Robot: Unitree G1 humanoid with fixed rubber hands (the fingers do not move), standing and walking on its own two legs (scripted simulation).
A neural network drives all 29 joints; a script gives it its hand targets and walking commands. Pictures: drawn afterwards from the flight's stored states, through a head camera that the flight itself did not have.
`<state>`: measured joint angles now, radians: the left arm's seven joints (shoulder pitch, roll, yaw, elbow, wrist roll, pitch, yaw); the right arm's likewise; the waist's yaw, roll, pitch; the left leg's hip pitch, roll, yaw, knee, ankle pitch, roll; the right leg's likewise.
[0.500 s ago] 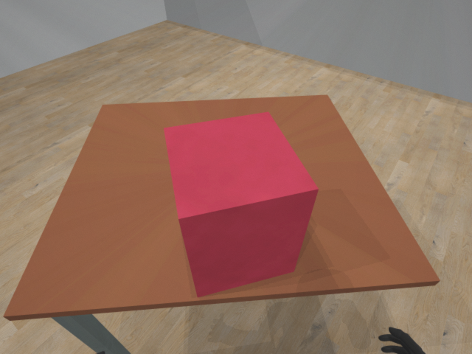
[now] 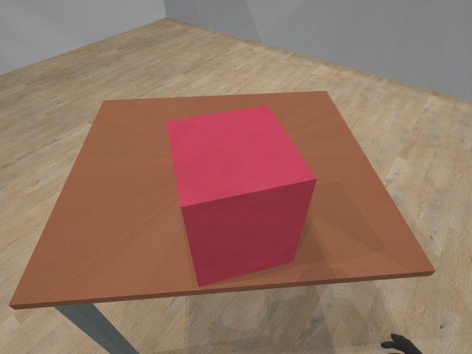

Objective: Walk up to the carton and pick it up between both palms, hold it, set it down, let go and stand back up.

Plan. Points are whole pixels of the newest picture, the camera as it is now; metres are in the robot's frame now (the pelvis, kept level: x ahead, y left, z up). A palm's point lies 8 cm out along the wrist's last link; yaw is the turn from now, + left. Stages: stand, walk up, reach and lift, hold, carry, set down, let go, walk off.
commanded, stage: stand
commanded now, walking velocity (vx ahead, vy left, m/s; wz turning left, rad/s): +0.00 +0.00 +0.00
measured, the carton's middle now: (233, 196) +0.39 +0.04 +0.05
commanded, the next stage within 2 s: none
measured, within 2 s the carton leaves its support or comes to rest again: neither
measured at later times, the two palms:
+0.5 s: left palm out of the picture +0.06 +0.29 -0.11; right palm out of the picture +0.10 -0.28 -0.09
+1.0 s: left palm out of the picture +0.05 +0.29 -0.12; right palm out of the picture +0.09 -0.28 -0.09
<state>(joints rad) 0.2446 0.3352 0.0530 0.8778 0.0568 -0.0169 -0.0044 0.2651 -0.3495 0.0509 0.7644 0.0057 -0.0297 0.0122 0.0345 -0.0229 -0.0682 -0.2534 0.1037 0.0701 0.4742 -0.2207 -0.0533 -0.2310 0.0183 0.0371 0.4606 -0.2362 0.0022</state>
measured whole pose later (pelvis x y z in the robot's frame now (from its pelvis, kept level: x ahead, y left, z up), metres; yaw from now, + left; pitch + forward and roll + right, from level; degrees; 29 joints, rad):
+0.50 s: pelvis -0.01 +0.00 +0.00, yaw +0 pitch +0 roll -1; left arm 0.24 0.34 0.05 0.91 0.06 -0.02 0.00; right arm 0.27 -0.35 0.05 0.80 0.01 -0.03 0.01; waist 0.03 -0.02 -0.05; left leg -0.25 0.10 0.07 0.47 -0.21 -0.05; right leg -0.23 0.02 0.04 0.46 -0.22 0.00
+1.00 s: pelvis -0.01 +0.00 +0.00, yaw +0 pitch -1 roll -1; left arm 0.24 0.34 0.05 0.93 0.06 -0.02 0.00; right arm 0.27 -0.35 0.05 0.81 0.01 -0.03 0.01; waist 0.03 -0.02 -0.04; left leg -0.25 0.10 0.07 0.47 -0.20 -0.05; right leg -0.23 0.02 0.04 0.46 -0.22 0.00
